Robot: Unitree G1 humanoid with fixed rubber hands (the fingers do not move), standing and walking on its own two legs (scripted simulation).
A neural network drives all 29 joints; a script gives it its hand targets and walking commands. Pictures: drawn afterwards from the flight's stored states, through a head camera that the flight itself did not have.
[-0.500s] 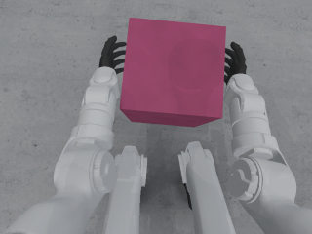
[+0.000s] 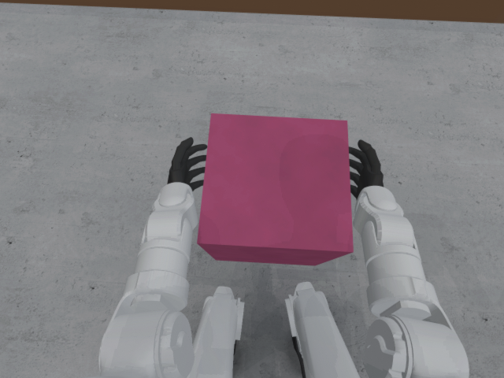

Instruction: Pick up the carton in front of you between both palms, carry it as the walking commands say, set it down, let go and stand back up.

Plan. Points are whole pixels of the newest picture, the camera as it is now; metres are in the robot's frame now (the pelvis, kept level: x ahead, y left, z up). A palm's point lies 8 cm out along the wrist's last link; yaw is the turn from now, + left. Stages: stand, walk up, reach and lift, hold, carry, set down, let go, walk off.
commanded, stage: reach and lift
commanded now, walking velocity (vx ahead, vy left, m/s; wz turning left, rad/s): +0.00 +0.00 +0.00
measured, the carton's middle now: (271, 201) +0.42 -0.02 -0.11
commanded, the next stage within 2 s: hold in 1.82 s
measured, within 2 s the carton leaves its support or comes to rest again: neither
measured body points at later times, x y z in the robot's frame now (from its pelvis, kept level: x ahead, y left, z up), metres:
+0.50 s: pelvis +0.06 +0.00 +0.14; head +0.12 +0.00 +0.59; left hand +0.40 +0.14 +0.10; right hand +0.39 -0.16 +0.10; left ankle +0.07 +0.13 -0.55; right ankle +0.08 -0.13 -0.55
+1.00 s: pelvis +0.06 +0.00 +0.19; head +0.02 -0.01 +0.64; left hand +0.36 +0.15 +0.21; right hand +0.36 -0.16 +0.21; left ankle +0.07 +0.13 -0.55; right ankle +0.08 -0.13 -0.55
